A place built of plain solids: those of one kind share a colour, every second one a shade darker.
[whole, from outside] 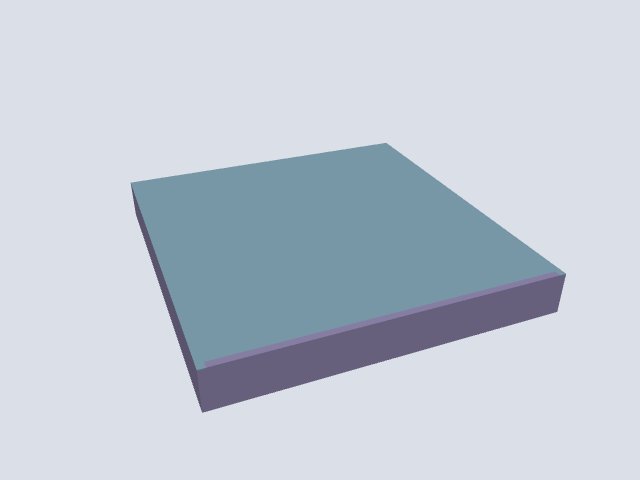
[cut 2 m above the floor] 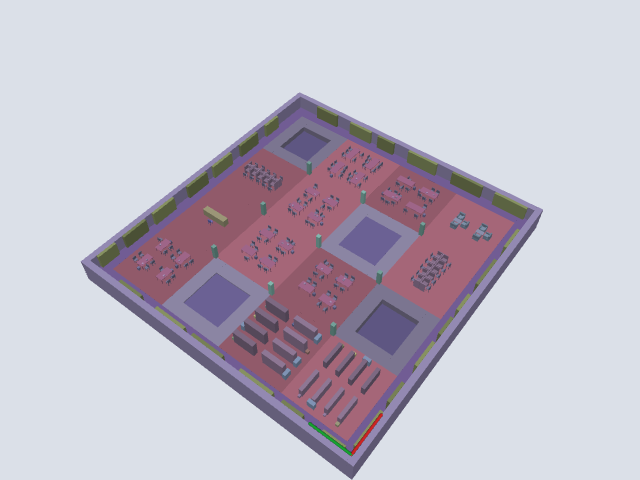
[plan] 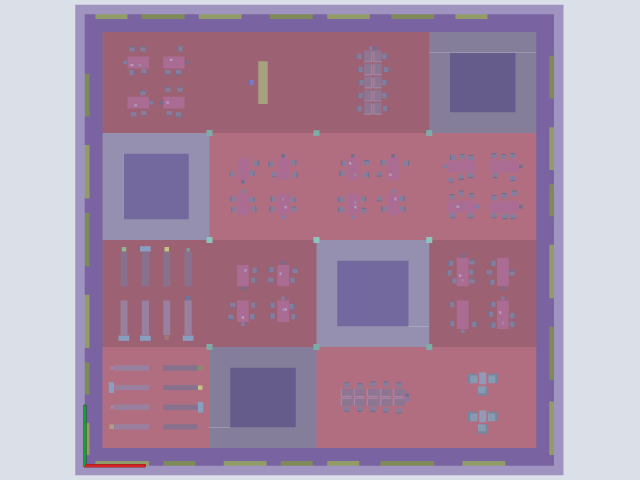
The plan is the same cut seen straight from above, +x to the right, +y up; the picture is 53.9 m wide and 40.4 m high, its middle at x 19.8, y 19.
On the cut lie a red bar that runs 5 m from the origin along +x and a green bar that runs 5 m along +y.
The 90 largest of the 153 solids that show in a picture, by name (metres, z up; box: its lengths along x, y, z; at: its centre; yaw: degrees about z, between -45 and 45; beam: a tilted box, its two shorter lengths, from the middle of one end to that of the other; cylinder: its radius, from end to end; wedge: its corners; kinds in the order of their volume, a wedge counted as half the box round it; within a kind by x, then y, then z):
{
 "floor_bay_1": {"box": [9.0, 8.5, 1.5], "at": [6.0, 5.75, -0.75]},
 "floor_bay_2": {"box": [9.0, 9.0, 1.5], "at": [6.0, 14.5, -0.75]},
 "floor_bay_3": {"box": [9.0, 8.5, 1.5], "at": [6.0, 32.25, -0.75]},
 "floor_bay_4": {"box": [9.0, 9.0, 1.5], "at": [15.0, 14.5, -0.75]},
 "floor_bay_5": {"box": [9.0, 9.0, 1.5], "at": [15.0, 23.5, -0.75]},
 "floor_bay_6": {"box": [9.0, 8.5, 1.5], "at": [15.0, 32.25, -0.75]},
 "floor_bay_7": {"box": [9.5, 8.5, 1.5], "at": [24.25, 5.75, -0.75]},
 "floor_bay_8": {"box": [9.5, 9.0, 1.5], "at": [24.25, 23.5, -0.75]},
 "floor_bay_9": {"box": [9.5, 8.5, 1.5], "at": [24.25, 32.25, -0.75]},
 "floor_bay_10": {"box": [9.0, 8.5, 1.5], "at": [33.5, 5.75, -0.75]},
 "floor_bay_11": {"box": [9.0, 9.0, 1.5], "at": [33.5, 14.5, -0.75]},
 "floor_bay_12": {"box": [9.0, 9.0, 1.5], "at": [33.5, 23.5, -0.75]},
 "wall_1": {"box": [0.8, 38.0, 5.0], "at": [-0.4, 19.0, 1.0]},
 "wall_2": {"box": [41.1, 0.8, 5.0], "at": [19.75, -0.4, 1.0]},
 "wall_3": {"box": [41.1, 0.8, 5.0], "at": [19.75, 38.4, 1.0]},
 "wall_4": {"box": [0.8, 38.0, 5.0], "at": [39.9, 19.0, 1.0]},
 "floor_aisle_1": {"box": [1.5, 35.0, 1.5], "at": [0.75, 19.0, -0.75]},
 "floor_aisle_2": {"box": [39.5, 1.5, 1.5], "at": [19.75, 0.75, -0.75]},
 "floor_aisle_3": {"box": [39.5, 1.5, 1.5], "at": [19.75, 37.25, -0.75]},
 "floor_aisle_4": {"box": [1.5, 35.0, 1.5], "at": [38.75, 19.0, -0.75]},
 "floor_rim_1": {"box": [1.75, 5.5, 1.5], "at": [2.37, 23.5, -0.75]},
 "floor_rim_2": {"box": [9.0, 1.75, 1.5], "at": [6.0, 19.87, -0.75]},
 "floor_rim_3": {"box": [9.0, 1.75, 1.5], "at": [6.0, 27.13, -0.75]},
 "floor_rim_4": {"box": [1.75, 5.5, 1.5], "at": [9.63, 23.5, -0.75]},
 "floor_rim_5": {"box": [1.75, 5.0, 1.5], "at": [11.37, 5.75, -0.75]},
 "floor_rim_6": {"box": [9.0, 1.75, 1.5], "at": [15.0, 2.37, -0.75]},
 "floor_rim_7": {"box": [9.0, 1.75, 1.5], "at": [15.0, 9.13, -0.75]},
 "floor_rim_8": {"box": [1.75, 5.0, 1.5], "at": [18.63, 5.75, -0.75]},
 "floor_rim_9": {"box": [1.75, 5.5, 1.5], "at": [20.37, 14.5, -0.75]},
 "floor_rim_10": {"box": [9.5, 1.75, 1.5], "at": [24.25, 10.87, -0.75]},
 "floor_rim_11": {"box": [9.5, 1.75, 1.5], "at": [24.25, 18.13, -0.75]},
 "floor_rim_12": {"box": [1.75, 5.5, 1.5], "at": [28.13, 14.5, -0.75]},
 "floor_rim_13": {"box": [1.75, 5.0, 1.5], "at": [29.87, 32.25, -0.75]},
 "floor_rim_14": {"box": [9.0, 1.75, 1.5], "at": [33.5, 28.87, -0.75]},
 "floor_rim_15": {"box": [9.0, 1.75, 1.5], "at": [33.5, 35.63, -0.75]},
 "floor_rim_16": {"box": [1.75, 5.0, 1.5], "at": [37.13, 32.25, -0.75]},
 "ceil_hall_1": {"box": [41.1, 39.6, 0.1], "at": [19.75, 19.0, 3.45]},
 "floor_well_1": {"box": [5.5, 5.5, 1.36], "at": [6.0, 23.5, -0.82]},
 "floor_well_2": {"box": [5.5, 5.0, 0.6], "at": [15.0, 5.75, -1.2]},
 "floor_well_3": {"box": [6.0, 5.5, 1.5], "at": [24.25, 14.5, -0.75]},
 "floor_well_4": {"box": [5.5, 5.0, 0.68], "at": [33.5, 32.25, -1.16]},
 "wallshelf_1": {"box": [0.4, 2.7, 2.1], "at": [0.2, 2.25, 1.05]},
 "wallshelf_2": {"box": [0.4, 2.7, 2.1], "at": [0.2, 7.35, 1.05]},
 "wallshelf_3": {"box": [0.4, 4.5, 2.1], "at": [0.2, 12.15, 1.05]},
 "wallshelf_4": {"box": [0.4, 4.5, 2.1], "at": [0.2, 19.05, 1.05]},
 "wallshelf_5": {"box": [0.4, 4.5, 2.1], "at": [0.2, 24.75, 1.05]},
 "wallshelf_6": {"box": [0.4, 3.6, 2.1], "at": [0.2, 31.2, 1.05]},
 "wallshelf_7": {"box": [2.7, 0.4, 2.1], "at": [2.25, 37.8, 1.05]},
 "wallshelf_8": {"box": [4.5, 0.4, 2.1], "at": [3.15, 0.2, 1.05]},
 "wallshelf_9": {"box": [3.6, 0.4, 2.1], "at": [6.6, 37.8, 1.05]},
 "wallshelf_10": {"box": [2.7, 0.4, 2.1], "at": [7.95, 0.2, 1.05]},
 "wallshelf_11": {"box": [3.6, 0.4, 2.1], "at": [11.4, 37.8, 1.05]},
 "wallshelf_12": {"box": [3.6, 0.4, 2.1], "at": [13.5, 0.2, 1.05]},
 "wallshelf_13": {"box": [3.6, 0.4, 2.1], "at": [17.4, 37.8, 1.05]},
 "wallshelf_14": {"box": [2.7, 0.4, 2.1], "at": [17.85, 0.2, 1.05]},
 "wallshelf_15": {"box": [2.7, 0.4, 2.1], "at": [21.75, 0.2, 1.05]},
 "wallshelf_16": {"box": [3.6, 0.4, 2.1], "at": [22.2, 37.8, 1.05]},
 "wallshelf_17": {"box": [4.5, 0.4, 2.1], "at": [27.15, 0.2, 1.05]},
 "wallshelf_18": {"box": [3.6, 0.4, 2.1], "at": [27.6, 37.8, 1.05]},
 "wallshelf_19": {"box": [2.7, 0.4, 2.1], "at": [32.55, 37.8, 1.05]},
 "wallshelf_20": {"box": [3.6, 0.4, 2.1], "at": [33.6, 0.2, 1.05]},
 "wallshelf_21": {"box": [0.4, 4.5, 2.1], "at": [39.3, 3.15, 1.05]},
 "wallshelf_22": {"box": [0.4, 4.5, 2.1], "at": [39.3, 9.45, 1.05]},
 "wallshelf_23": {"box": [0.4, 4.5, 2.1], "at": [39.3, 16.35, 1.05]},
 "wallshelf_24": {"box": [0.4, 2.7, 2.1], "at": [39.3, 22.35, 1.05]},
 "wallshelf_25": {"box": [0.4, 3.6, 2.1], "at": [39.3, 26.7, 1.05]},
 "wallshelf_26": {"box": [0.4, 3.6, 2.1], "at": [39.3, 32.7, 1.05]},
 "range_1": {"box": [0.6, 2.9, 2.1], "at": [3.3, 12.45, 1.05]},
 "range_2": {"box": [0.6, 2.9, 2.1], "at": [3.3, 16.55, 1.05]},
 "range_3": {"box": [2.9, 0.45, 1.2], "at": [3.95, 3.27, 0.6]},
 "range_4": {"box": [2.9, 0.45, 1.2], "at": [3.95, 4.92, 0.6]},
 "range_5": {"box": [2.9, 0.45, 1.2], "at": [3.95, 6.58, 0.6]},
 "range_6": {"box": [2.9, 0.45, 1.2], "at": [3.95, 8.22, 0.6]},
 "range_7": {"box": [0.6, 2.9, 2.1], "at": [5.1, 12.45, 1.05]},
 "range_8": {"box": [0.6, 2.9, 2.1], "at": [5.1, 16.55, 1.05]},
 "range_9": {"box": [0.6, 2.9, 2.1], "at": [6.9, 12.45, 1.05]},
 "range_10": {"box": [0.6, 2.9, 2.1], "at": [6.9, 16.55, 1.05]},
 "range_11": {"box": [2.9, 0.45, 1.2], "at": [8.05, 3.27, 0.6]},
 "range_12": {"box": [2.9, 0.45, 1.2], "at": [8.05, 4.92, 0.6]},
 "range_13": {"box": [2.9, 0.45, 1.2], "at": [8.05, 6.58, 0.6]},
 "range_14": {"box": [2.9, 0.45, 1.2], "at": [8.05, 8.22, 0.6]},
 "range_15": {"box": [0.6, 2.9, 2.1], "at": [8.7, 12.45, 1.05]},
 "range_16": {"box": [0.6, 2.9, 2.1], "at": [8.7, 16.55, 1.05]},
 "wall_column_1": {"box": [0.5, 0.5, 3.5], "at": [10.5, 10.0, 1.65]},
 "wall_column_2": {"box": [0.5, 0.5, 3.5], "at": [10.5, 19.0, 1.65]},
 "wall_column_3": {"box": [0.5, 0.5, 3.5], "at": [10.5, 28.0, 1.65]},
 "wall_column_4": {"box": [0.5, 0.5, 3.5], "at": [19.5, 10.0, 1.65]},
 "wall_column_5": {"box": [0.5, 0.5, 3.5], "at": [19.5, 19.0, 1.65]},
 "wall_column_6": {"box": [0.5, 0.5, 3.5], "at": [19.5, 28.0, 1.65]},
 "desk_counter_1": {"box": [0.8, 3.6, 1.05], "at": [15.0, 32.25, 0.53]}
}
